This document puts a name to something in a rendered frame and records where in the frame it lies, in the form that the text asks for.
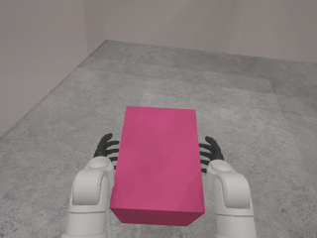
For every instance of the right robot hand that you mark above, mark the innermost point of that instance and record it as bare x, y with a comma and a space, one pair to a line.
214, 155

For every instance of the carton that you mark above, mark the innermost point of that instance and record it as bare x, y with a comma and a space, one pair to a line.
158, 178

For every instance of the left robot hand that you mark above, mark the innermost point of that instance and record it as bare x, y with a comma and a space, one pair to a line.
103, 145

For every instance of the robot right forearm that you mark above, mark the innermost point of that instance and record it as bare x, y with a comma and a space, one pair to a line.
232, 201

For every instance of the robot left forearm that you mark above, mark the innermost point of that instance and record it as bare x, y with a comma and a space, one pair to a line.
88, 201

